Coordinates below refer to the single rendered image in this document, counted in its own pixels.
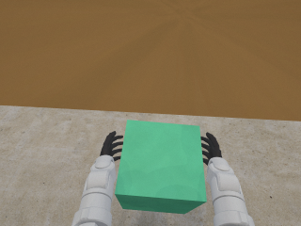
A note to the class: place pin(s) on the carton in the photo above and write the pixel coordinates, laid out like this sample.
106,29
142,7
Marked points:
161,168

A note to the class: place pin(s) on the robot right forearm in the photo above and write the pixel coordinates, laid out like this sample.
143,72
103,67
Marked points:
227,195

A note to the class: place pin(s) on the right robot hand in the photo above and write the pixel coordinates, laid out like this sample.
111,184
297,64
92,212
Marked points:
213,148

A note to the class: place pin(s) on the left robot hand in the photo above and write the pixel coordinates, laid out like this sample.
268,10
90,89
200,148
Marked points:
108,145

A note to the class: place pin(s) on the robot left forearm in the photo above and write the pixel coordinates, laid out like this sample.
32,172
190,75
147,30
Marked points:
95,205

